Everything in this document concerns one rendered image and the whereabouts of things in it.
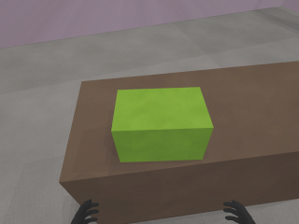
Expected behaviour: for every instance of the carton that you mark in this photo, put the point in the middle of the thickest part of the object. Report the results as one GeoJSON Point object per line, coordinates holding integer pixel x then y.
{"type": "Point", "coordinates": [166, 124]}

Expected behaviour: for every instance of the pedestal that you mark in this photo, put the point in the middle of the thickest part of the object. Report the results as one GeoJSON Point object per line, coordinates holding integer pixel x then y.
{"type": "Point", "coordinates": [252, 156]}

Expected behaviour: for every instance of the left robot hand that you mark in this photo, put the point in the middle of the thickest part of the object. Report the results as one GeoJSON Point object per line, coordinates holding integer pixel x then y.
{"type": "Point", "coordinates": [82, 213]}

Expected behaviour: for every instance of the right robot hand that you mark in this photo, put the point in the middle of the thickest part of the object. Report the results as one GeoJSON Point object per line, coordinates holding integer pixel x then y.
{"type": "Point", "coordinates": [239, 210]}

